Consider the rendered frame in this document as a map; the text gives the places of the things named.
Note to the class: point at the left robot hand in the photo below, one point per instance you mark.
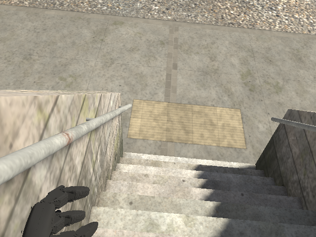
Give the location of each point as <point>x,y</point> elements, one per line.
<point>46,219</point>

